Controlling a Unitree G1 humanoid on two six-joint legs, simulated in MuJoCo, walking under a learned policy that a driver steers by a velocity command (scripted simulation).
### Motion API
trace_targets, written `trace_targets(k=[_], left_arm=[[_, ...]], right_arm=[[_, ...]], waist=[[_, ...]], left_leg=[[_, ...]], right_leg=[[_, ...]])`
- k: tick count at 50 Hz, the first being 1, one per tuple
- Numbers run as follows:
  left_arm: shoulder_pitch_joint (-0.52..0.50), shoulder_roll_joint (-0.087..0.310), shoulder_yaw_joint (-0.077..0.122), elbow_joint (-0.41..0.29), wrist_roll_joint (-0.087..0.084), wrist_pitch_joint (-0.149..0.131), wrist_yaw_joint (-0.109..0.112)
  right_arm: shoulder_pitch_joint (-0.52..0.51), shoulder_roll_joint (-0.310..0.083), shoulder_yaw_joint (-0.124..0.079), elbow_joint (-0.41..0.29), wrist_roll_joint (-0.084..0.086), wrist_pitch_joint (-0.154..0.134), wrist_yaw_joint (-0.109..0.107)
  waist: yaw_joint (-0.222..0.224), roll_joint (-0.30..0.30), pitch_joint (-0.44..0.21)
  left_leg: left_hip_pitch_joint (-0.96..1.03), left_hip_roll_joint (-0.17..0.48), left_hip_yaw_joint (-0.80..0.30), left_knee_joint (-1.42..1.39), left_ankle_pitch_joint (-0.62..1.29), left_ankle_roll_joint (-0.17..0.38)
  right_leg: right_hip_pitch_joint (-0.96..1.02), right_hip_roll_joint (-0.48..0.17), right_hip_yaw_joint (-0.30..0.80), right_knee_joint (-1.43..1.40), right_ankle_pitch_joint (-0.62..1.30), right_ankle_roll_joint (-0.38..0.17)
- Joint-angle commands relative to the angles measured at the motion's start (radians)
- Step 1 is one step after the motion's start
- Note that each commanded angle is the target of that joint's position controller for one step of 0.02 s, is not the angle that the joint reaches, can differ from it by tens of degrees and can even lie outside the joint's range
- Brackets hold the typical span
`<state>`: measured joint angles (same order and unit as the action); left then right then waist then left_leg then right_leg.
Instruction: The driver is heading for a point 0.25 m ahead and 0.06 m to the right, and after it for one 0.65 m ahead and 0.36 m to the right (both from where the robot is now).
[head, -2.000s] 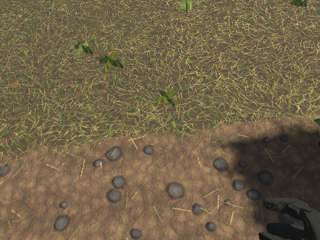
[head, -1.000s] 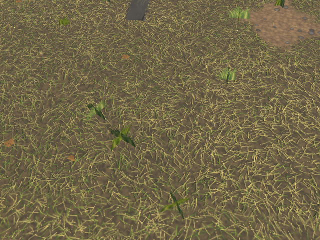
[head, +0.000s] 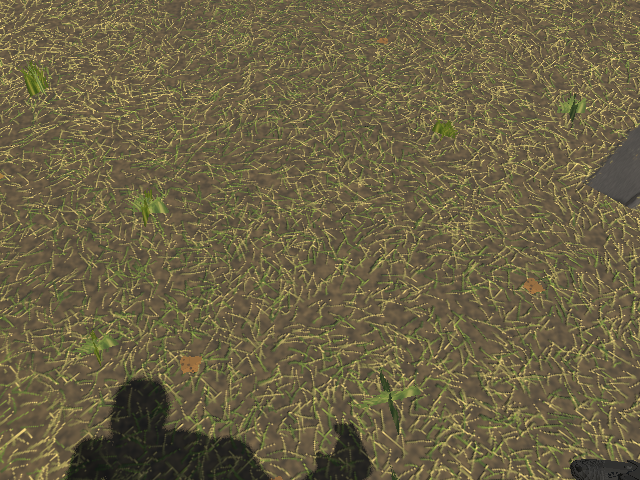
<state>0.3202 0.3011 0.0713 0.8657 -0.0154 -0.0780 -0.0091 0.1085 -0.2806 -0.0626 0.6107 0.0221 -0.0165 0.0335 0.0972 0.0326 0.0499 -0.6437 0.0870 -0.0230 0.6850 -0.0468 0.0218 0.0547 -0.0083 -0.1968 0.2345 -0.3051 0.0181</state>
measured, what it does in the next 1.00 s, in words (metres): walks ahead, turning right: left foot, then right foot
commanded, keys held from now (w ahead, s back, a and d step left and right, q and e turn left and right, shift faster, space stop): w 0.02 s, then e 0.98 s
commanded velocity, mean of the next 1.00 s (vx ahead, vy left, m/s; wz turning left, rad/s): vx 0.13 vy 0.00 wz -0.35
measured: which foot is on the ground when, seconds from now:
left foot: up 0.00-0.06, down 0.08-0.60, up 0.62-1.00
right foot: down 0.00-0.08, up 0.10-0.56, down 0.58-1.00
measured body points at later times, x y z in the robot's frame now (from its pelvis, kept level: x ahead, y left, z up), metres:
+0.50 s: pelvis +0.19 +0.03 +0.00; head +0.22 +0.03 +0.45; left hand +0.36 +0.29 -0.11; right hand +0.29 -0.26 -0.11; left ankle +0.19 +0.13 -0.74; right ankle +0.24 -0.10 -0.70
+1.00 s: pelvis +0.24 +0.01 +0.00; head +0.28 -0.01 +0.45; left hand +0.51 +0.21 -0.09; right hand +0.27 -0.31 -0.11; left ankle +0.32 +0.14 -0.72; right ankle +0.23 -0.09 -0.74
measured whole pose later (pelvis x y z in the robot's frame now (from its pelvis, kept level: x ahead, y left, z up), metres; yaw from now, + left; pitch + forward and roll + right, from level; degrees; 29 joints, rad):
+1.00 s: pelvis +0.24 +0.01 +0.00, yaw -27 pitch +3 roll +1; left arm 0.15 0.32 0.09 0.67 -0.01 0.04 0.03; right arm 0.08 -0.29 -0.08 0.79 0.01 0.00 -0.02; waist 0.02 -0.01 0.04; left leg -0.38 -0.03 -0.10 0.66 -0.34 -0.07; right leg -0.35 0.08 0.17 0.50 -0.19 -0.03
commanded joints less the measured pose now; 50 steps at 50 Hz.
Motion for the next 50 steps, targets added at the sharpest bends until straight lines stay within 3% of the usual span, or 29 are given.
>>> trace_targets(k=[1,2,3,4,5,6,7,8,9,10,12,14,16,19,21,26,28,29,30,31,32,33,34,35,38,42,46,50], left_arm=[[-0.011,0.197,0.044,-0.035,-0.02,0.003,-0.001],[-0.016,0.209,0.044,-0.027,-0.025,0.009,0.001],[-0.027,0.213,0.04,-0.018,-0.028,0.017,0.003],[-0.016,0.183,0.027,-0.015,-0.024,0.015,0.008],[-0.012,0.1,-0.007,-0.052,0.023,0.005,0.005],[0.132,0.034,-0.035,-0.034,0.012,-0.006,-0.009],[0.044,0.162,0.002,-0.009,-0.021,-0.005,-0.007],[-0.028,0.158,0.006,-0.042,-0.04,-0.001,-0.006],[-0.042,0.125,0.001,-0.034,-0.027,0.006,0.004],[-0.034,0.12,0.006,-0.024,-0.013,0.021,0.013],[0.039,0.089,0.008,0.005,-0.011,0.06,0.024],[0.039,0.079,0.014,-0.009,-0.007,0.082,0.036],[-0.019,0.073,0.015,-0.047,0.002,0.09,0.039],[-0.09,0.057,0.01,-0.089,0.005,0.093,0.022],[-0.129,0.058,0.01,-0.117,0.006,0.097,0.009],[-0.176,0.075,0.024,-0.18,0.004,0.116,-0.02],[-0.144,0.073,0.031,-0.187,0.002,0.117,-0.027],[-0.099,0.099,0.043,-0.18,0.008,0.113,-0.021],[-0.035,0.205,0.076,-0.179,0.011,0.107,-0.001],[-0.022,0.315,0.096,-0.193,0.03,0.103,0.013],[0.001,0.238,0.073,-0.202,0.038,0.085,0.001],[-0.047,0.216,0.065,-0.209,0.033,0.069,-0.002],[-0.099,0.19,0.061,-0.212,0.013,0.063,0.004],[-0.144,0.158,0.051,-0.221,-0.004,0.068,0.013],[-0.172,0.162,0.049,-0.24,0.009,0.081,0.032],[-0.161,0.187,0.06,-0.246,0.003,0.092,0.045],[-0.181,0.188,0.06,-0.259,0.007,0.105,0.043],[-0.209,0.18,0.055,-0.272,0.0,0.116,0.04]], right_arm=[[-0.089,-0.064,-0.013,-0.104,-0.002,-0.018,0.013],[-0.061,-0.081,-0.023,-0.101,-0.012,-0.018,0.012],[0.052,-0.113,-0.042,-0.072,-0.023,-0.02,0.009],[0.19,-0.159,-0.063,-0.029,-0.032,-0.024,-0.003],[0.335,-0.25,-0.079,0.0,-0.052,-0.022,-0.026],[0.292,-0.28,-0.066,-0.021,-0.066,-0.023,-0.026],[0.278,-0.199,-0.052,-0.03,-0.054,-0.024,-0.019],[0.224,-0.168,-0.039,-0.01,-0.043,-0.031,-0.015],[0.169,-0.138,-0.031,0.006,-0.03,-0.037,-0.014],[0.117,-0.111,-0.025,0.011,-0.026,-0.041,-0.013],[0.052,-0.089,-0.021,0.023,-0.046,-0.055,-0.014],[0.0,-0.092,-0.022,0.034,-0.056,-0.067,-0.024],[-0.008,-0.104,-0.027,0.054,-0.053,-0.063,-0.042],[-0.003,-0.117,-0.032,0.077,-0.047,-0.04,-0.067],[0.003,-0.134,-0.038,0.091,-0.043,-0.025,-0.073],[0.012,-0.167,-0.053,0.115,-0.011,0.009,-0.068],[-0.002,-0.168,-0.056,0.122,0.008,0.017,-0.069],[0.033,-0.152,-0.055,0.14,0.01,0.017,-0.069],[0.064,-0.129,-0.05,0.138,-0.017,0.012,-0.066],[0.039,-0.073,-0.029,0.084,-0.06,0.007,-0.062],[-0.027,-0.104,-0.034,0.088,-0.05,0.006,-0.056],[-0.058,-0.117,-0.039,0.081,-0.018,0.009,-0.053],[-0.053,-0.11,-0.04,0.093,-0.014,0.012,-0.062],[-0.055,-0.126,-0.046,0.099,-0.024,0.016,-0.072],[-0.024,-0.111,-0.046,0.109,-0.023,0.02,-0.076],[-0.039,-0.084,-0.034,0.113,-0.02,0.018,-0.076],[-0.044,-0.098,-0.036,0.114,-0.015,0.014,-0.064],[0.001,-0.111,-0.042,0.122,-0.011,-0.01,-0.045]], waist=[[-0.035,-0.103,0.033],[-0.068,-0.117,0.011],[-0.146,-0.117,-0.061],[-0.217,-0.104,-0.144],[-0.246,0.063,-0.31],[-0.159,0.241,-0.512],[-0.224,0.068,-0.5],[-0.195,0.078,-0.331],[-0.152,0.025,-0.24],[-0.119,0.042,-0.18],[-0.061,0.065,-0.167],[-0.038,0.075,-0.141],[-0.046,0.078,-0.112],[-0.073,0.068,-0.102],[-0.09,0.058,-0.095],[-0.104,0.064,-0.08],[-0.075,0.056,-0.093],[-0.058,0.018,-0.116],[-0.052,-0.15,-0.162],[-0.076,-0.384,-0.204],[-0.014,-0.221,-0.316],[-0.03,-0.168,-0.262],[-0.059,-0.114,-0.214],[-0.075,-0.098,-0.178],[-0.109,-0.141,-0.185],[-0.092,-0.152,-0.192],[-0.08,-0.191,-0.165],[-0.099,-0.211,-0.159]], left_leg=[[0.049,-0.039,0.043,-0.077,-0.083,0.043],[0.129,-0.072,0.064,-0.108,-0.122,0.062],[0.303,-0.109,0.088,-0.169,-0.074,0.088],[0.546,-0.109,0.075,-0.214,0.103,0.113],[0.89,0.129,-0.174,-0.128,0.504,0.178],[1.08,0.389,-0.563,-0.186,0.633,0.362],[0.974,0.336,-0.448,-0.208,0.661,0.32],[0.865,0.291,-0.279,-0.219,0.686,0.278],[0.742,0.235,-0.203,-0.258,0.604,0.234],[0.63,0.205,-0.143,-0.305,0.543,0.213],[0.462,0.181,-0.049,-0.388,0.518,0.21],[0.41,0.182,0.019,-0.427,0.5,0.224],[0.422,0.186,0.063,-0.446,0.431,0.218],[0.461,0.185,0.114,-0.455,0.318,0.21],[0.489,0.208,0.121,-0.451,0.277,0.213],[0.579,0.26,0.114,-0.341,0.279,0.185],[0.586,0.241,0.143,-0.235,0.308,0.133],[0.556,0.191,0.182,-0.125,0.301,0.079],[0.414,0.093,0.239,0.108,0.114,-0.007],[0.062,-0.09,0.213,0.415,-0.596,-0.105],[0.022,-0.102,-0.005,0.55,-0.684,-0.093],[-0.017,-0.081,-0.036,0.576,-0.612,-0.074],[-0.035,-0.06,-0.045,0.534,-0.53,-0.065],[-0.036,-0.049,-0.049,0.481,-0.466,-0.068],[0.067,-0.078,-0.043,0.381,-0.368,-0.085],[0.129,-0.099,-0.054,0.189,-0.317,-0.11],[0.213,-0.118,-0.061,0.063,-0.299,-0.106],[0.305,-0.131,-0.056,-0.138,-0.261,-0.075]], right_leg=[[0.0,-0.287,0.092,-0.033,0.527,-0.171],[0.008,-0.283,0.086,0.047,0.736,-0.161],[-0.009,-0.256,0.065,0.199,0.908,-0.135],[-0.116,-0.206,0.048,0.39,0.894,-0.091],[-0.379,-0.12,0.052,0.729,0.37,-0.035],[-0.612,0.032,0.215,1.039,-0.393,0.013],[-0.614,-0.003,0.346,1.093,-0.368,0.014],[-0.689,-0.04,0.316,1.057,-0.322,0.01],[-0.69,-0.08,0.289,0.984,-0.251,0.018],[-0.648,-0.099,0.275,0.939,-0.191,0.03],[-0.502,-0.096,0.255,0.934,-0.09,0.053],[-0.501,-0.087,0.247,0.9,-0.031,0.071],[-0.549,-0.099,0.248,0.814,0.033,0.073],[-0.55,-0.109,0.225,0.676,0.122,0.065],[-0.547,-0.107,0.207,0.613,0.123,0.054],[-0.544,-0.08,0.154,0.489,0.005,0.004],[-0.459,-0.043,0.116,0.344,0.075,-0.033],[-0.352,-0.016,0.125,0.237,0.223,-0.065],[-0.175,-0.115,0.306,0.188,0.654,-0.13],[0.027,-0.361,0.676,0.201,0.998,-0.357],[0.038,-0.379,0.709,0.174,0.909,-0.418],[-0.001,-0.336,0.616,0.161,0.818,-0.377],[-0.045,-0.281,0.555,0.157,0.694,-0.319],[-0.091,-0.257,0.528,0.143,0.614,-0.283],[-0.174,-0.204,0.489,0.123,0.592,-0.264],[-0.193,-0.181,0.509,0.131,0.489,-0.253],[-0.263,-0.162,0.577,0.124,0.314,-0.24],[-0.257,-0.141,0.661,0.173,0.324,-0.213]])
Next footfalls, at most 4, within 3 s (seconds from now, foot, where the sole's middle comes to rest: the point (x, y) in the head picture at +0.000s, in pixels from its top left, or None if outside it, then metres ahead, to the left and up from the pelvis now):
0.08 left None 0.23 0.13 -0.77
0.58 right None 0.27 -0.11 -0.77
1.04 left None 0.35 0.11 -0.77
1.46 right None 0.19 -0.10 -0.77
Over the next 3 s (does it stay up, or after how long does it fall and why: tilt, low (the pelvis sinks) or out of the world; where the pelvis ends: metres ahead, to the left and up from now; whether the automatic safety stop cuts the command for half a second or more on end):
stays up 0.49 -0.35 0.00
